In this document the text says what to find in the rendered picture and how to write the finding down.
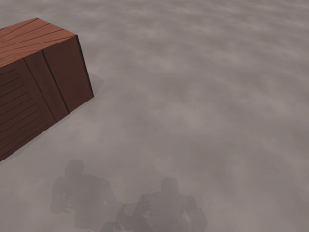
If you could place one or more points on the pedestal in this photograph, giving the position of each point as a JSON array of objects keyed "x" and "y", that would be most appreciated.
[{"x": 43, "y": 78}]

